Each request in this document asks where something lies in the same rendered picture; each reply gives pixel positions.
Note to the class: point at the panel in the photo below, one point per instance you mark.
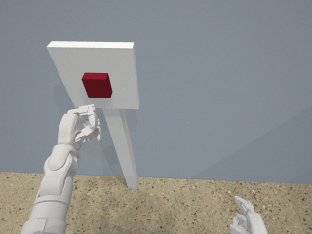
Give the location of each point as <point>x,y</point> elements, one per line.
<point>74,58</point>

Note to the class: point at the button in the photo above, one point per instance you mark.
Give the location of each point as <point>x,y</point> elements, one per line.
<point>97,85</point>

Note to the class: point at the robot left forearm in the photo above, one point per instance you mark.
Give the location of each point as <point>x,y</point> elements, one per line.
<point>53,198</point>

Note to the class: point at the robot left hand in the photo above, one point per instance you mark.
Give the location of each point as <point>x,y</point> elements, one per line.
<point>72,131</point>

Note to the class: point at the robot right hand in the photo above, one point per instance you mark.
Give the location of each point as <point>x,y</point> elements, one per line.
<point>251,224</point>

